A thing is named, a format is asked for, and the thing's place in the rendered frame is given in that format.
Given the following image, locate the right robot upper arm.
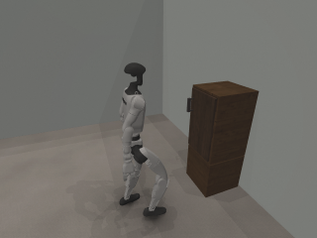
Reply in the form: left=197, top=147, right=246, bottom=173
left=122, top=95, right=146, bottom=133

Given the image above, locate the left robot upper arm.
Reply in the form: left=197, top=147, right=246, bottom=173
left=119, top=87, right=128, bottom=118

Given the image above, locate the left robot shin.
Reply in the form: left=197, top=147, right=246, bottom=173
left=124, top=170, right=141, bottom=200

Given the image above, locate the robot right forearm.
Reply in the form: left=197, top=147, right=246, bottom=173
left=121, top=127, right=134, bottom=163

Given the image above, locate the robot right hand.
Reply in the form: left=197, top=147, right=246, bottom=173
left=122, top=162, right=136, bottom=181

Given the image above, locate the handle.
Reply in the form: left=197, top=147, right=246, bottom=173
left=186, top=97, right=194, bottom=112

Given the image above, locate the cupboard door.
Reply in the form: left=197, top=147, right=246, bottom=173
left=188, top=87, right=217, bottom=162

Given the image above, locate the robot right foot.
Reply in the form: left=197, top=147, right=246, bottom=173
left=143, top=206, right=166, bottom=217

